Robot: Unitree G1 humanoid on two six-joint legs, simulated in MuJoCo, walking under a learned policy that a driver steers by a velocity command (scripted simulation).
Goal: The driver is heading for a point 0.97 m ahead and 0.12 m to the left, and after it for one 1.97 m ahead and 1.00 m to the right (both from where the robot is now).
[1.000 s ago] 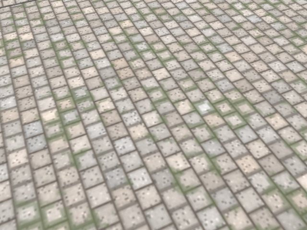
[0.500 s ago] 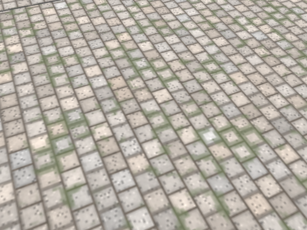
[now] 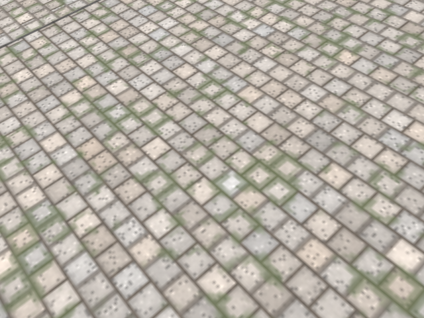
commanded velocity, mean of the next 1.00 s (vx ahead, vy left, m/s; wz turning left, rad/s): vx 0.18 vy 0.00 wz -0.09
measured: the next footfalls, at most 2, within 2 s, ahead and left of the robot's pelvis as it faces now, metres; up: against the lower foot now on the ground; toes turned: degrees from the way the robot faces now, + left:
left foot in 0.26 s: +0.06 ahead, +0.15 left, +0.00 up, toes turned -4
left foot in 1.12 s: +0.44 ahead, +0.14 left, +0.00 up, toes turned -1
